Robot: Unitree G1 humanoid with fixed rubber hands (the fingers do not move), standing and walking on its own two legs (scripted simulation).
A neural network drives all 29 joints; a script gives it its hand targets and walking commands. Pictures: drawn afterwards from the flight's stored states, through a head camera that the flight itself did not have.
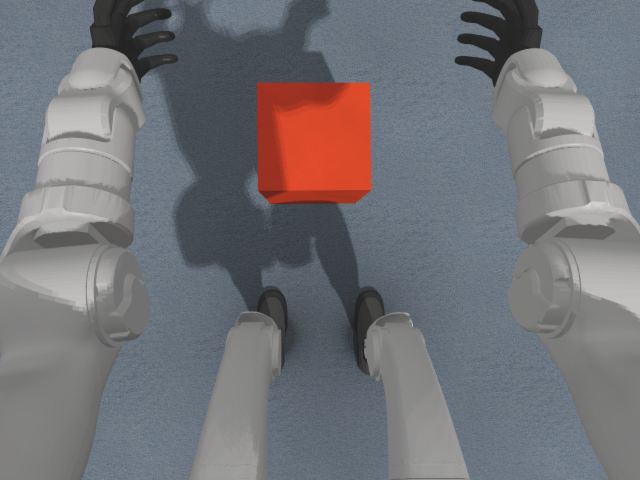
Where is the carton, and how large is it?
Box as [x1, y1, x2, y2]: [257, 83, 370, 203]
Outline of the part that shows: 257,83 258,190 271,203 355,202 370,190 369,83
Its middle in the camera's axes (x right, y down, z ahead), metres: -0.02 -0.19 +0.84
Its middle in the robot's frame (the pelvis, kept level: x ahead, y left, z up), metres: +0.56 +0.02 -0.53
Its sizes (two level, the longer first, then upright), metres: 0.210 0.200 0.250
